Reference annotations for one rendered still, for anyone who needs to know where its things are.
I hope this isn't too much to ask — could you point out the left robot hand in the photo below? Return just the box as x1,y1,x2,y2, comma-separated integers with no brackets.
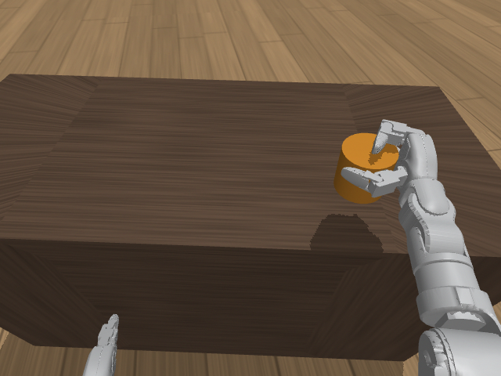
82,314,119,376

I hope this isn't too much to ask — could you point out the can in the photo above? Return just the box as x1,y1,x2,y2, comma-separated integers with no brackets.
333,133,399,204

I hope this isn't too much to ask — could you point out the right robot arm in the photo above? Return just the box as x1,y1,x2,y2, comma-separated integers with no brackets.
398,178,501,376

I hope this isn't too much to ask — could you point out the right robot hand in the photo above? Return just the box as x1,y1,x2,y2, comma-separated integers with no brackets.
341,120,438,197

